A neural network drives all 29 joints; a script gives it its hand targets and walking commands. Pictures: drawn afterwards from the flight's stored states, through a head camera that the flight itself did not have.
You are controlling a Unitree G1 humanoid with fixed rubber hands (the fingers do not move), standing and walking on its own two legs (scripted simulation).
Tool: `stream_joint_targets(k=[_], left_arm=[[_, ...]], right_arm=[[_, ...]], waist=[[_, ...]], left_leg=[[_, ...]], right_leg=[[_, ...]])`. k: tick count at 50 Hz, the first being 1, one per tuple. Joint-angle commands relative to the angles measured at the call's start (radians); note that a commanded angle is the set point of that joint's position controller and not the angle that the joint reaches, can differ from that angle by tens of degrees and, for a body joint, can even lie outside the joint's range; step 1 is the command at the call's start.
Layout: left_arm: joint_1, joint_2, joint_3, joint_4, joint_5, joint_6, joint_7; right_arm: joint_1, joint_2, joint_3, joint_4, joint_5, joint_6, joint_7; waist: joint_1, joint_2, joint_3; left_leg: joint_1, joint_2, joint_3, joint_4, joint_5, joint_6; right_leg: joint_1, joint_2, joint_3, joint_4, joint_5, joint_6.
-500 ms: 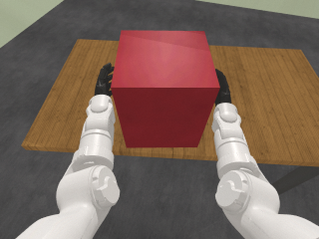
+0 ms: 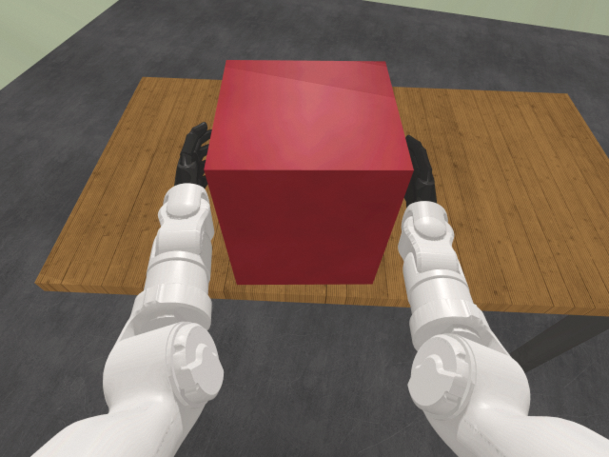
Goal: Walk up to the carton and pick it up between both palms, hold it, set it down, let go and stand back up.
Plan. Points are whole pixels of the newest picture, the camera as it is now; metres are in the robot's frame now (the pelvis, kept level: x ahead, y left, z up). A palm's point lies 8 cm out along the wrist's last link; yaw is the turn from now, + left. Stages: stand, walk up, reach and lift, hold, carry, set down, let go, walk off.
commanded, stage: reach and lift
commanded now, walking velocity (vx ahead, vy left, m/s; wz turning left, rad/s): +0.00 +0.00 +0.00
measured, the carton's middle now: (305, 181) +0.45 +0.00 +0.08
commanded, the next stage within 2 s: none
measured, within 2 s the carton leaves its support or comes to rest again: leaves its support in 0.50 s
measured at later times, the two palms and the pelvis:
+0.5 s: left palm (198, 183) +0.43 +0.14 +0.11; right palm (427, 201) +0.39 -0.16 +0.10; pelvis +0.00 +0.00 +0.00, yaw +0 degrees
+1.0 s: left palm (193, 193) +0.40 +0.14 +0.12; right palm (436, 206) +0.37 -0.16 +0.11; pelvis -0.03 -0.01 +0.00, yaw -2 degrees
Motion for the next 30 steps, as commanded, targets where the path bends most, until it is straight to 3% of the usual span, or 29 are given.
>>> stream_joint_targets(k=[1, 7, 11, 14, 16, 18, 19, 20, 25, 30], left_arm=[[-0.498, -0.414, -0.226, 0.003, 0.006, 0.005, -0.113], [-0.52, -0.436, -0.254, -0.016, 0.0, 0.005, -0.1], [-0.526, -0.452, -0.252, -0.02, 0.005, -0.015, -0.098], [-0.569, -0.478, -0.275, -0.044, -0.005, -0.05, -0.091], [-0.549, -0.503, -0.298, -0.022, 0.005, -0.048, -0.09], [-0.612, -0.523, -0.321, -0.071, -0.023, -0.086, -0.084], [-0.562, -0.517, -0.324, -0.009, -0.003, -0.075, -0.084], [-0.614, -0.542, -0.346, -0.057, -0.017, -0.091, -0.081], [-0.612, -0.529, -0.348, -0.018, -0.007, -0.134, -0.076], [-0.625, -0.476, -0.299, -0.007, 0.024, -0.164, -0.076]], right_arm=[[-0.554, 0.339, 0.254, -0.001, -0.012, -0.044, 0.136], [-0.559, 0.334, 0.242, 0.035, -0.016, -0.062, 0.138], [-0.59, 0.333, 0.245, 0.018, -0.023, -0.096, 0.142], [-0.618, 0.351, 0.248, 0.02, -0.037, -0.145, 0.146], [-0.612, 0.338, 0.258, 0.062, -0.041, -0.16, 0.143], [-0.671, 0.319, 0.242, 0.002, -0.044, -0.221, 0.142], [-0.645, 0.316, 0.261, 0.067, -0.039, -0.214, 0.14], [-0.685, 0.302, 0.245, 0.054, -0.041, -0.238, 0.138], [-0.69, 0.271, 0.243, 0.107, -0.044, -0.3, 0.127], [-0.725, 0.257, 0.279, 0.12, -0.013, -0.325, 0.111]], waist=[[-0.017, 0.046, -0.498], [-0.027, 0.052, -0.518], [-0.018, 0.044, -0.566], [-0.019, 0.045, -0.64], [-0.032, 0.057, -0.628], [-0.036, 0.07, -0.702], [-0.039, 0.073, -0.652], [-0.05, 0.08, -0.694], [-0.05, 0.069, -0.655], [-0.013, 0.036, -0.589]], left_leg=[[0.264, 0.043, 0.005, 0.039, 0.438, -0.043], [0.307, 0.055, -0.004, 0.055, 0.493, -0.059], [0.257, 0.051, 0.0, 0.045, 0.476, -0.058], [0.277, 0.06, 0.0, 0.062, 0.542, -0.07], [0.305, 0.064, -0.007, 0.069, 0.576, -0.077], [0.31, 0.069, -0.008, 0.08, 0.615, -0.097], [0.338, 0.071, -0.016, 0.087, 0.642, -0.091], [0.361, 0.077, -0.015, 0.092, 0.647, -0.102], [0.295, 0.068, -0.01, 0.075, 0.593, -0.11], [0.126, 0.045, 0.009, 0.021, 0.427, -0.08]], right_leg=[[0.177, -0.03, -0.017, 0.042, 0.579, 0.1], [0.132, -0.022, -0.026, 0.025, 0.551, 0.083], [0.185, -0.03, -0.022, 0.038, 0.599, 0.085], [0.194, -0.026, -0.034, 0.049, 0.629, 0.082], [0.185, -0.028, -0.038, 0.039, 0.649, 0.073], [0.167, -0.024, -0.052, 0.05, 0.669, 0.069], [0.16, -0.023, -0.043, 0.04, 0.655, 0.067], [0.129, -0.018, -0.055, 0.03, 0.636, 0.061], [0.193, -0.021, -0.048, 0.026, 0.659, 0.051], [0.345, -0.045, -0.023, 0.052, 0.728, 0.061]])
